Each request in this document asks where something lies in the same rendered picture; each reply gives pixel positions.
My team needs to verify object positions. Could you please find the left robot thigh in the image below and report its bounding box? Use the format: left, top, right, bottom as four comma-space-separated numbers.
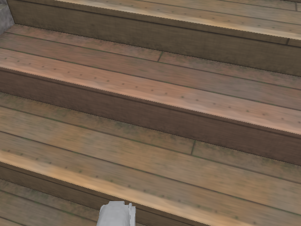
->
96, 201, 136, 226

